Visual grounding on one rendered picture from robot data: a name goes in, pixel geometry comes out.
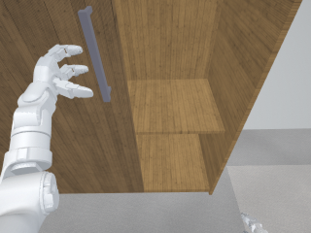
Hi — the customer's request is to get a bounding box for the right robot hand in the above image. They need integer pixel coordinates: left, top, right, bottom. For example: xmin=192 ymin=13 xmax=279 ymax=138
xmin=241 ymin=213 xmax=268 ymax=233

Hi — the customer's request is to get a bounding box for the left robot forearm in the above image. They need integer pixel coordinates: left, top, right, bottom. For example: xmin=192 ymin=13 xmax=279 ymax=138
xmin=0 ymin=82 xmax=57 ymax=184

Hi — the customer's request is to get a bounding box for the left robot upper arm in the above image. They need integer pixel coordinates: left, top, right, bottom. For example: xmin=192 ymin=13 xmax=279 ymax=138
xmin=0 ymin=171 xmax=59 ymax=233

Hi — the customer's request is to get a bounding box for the left robot hand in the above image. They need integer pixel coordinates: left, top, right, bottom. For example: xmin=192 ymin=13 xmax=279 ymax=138
xmin=33 ymin=44 xmax=93 ymax=99

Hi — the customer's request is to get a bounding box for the handle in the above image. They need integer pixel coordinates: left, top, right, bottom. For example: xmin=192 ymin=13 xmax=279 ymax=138
xmin=78 ymin=6 xmax=112 ymax=102

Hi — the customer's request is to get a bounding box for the wardrobe door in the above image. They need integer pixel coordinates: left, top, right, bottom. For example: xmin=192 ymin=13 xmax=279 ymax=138
xmin=0 ymin=0 xmax=145 ymax=194

